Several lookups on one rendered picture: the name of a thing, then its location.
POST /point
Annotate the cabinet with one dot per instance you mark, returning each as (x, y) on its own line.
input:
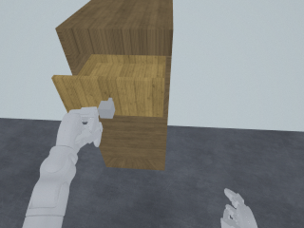
(125, 27)

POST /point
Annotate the handle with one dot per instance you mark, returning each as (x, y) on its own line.
(106, 109)

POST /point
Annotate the drawer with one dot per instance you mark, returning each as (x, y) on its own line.
(134, 82)

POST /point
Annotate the left robot hand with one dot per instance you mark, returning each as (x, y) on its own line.
(73, 133)

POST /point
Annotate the right robot hand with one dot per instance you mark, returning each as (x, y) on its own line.
(242, 216)

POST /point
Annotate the left robot forearm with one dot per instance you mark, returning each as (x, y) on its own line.
(48, 201)

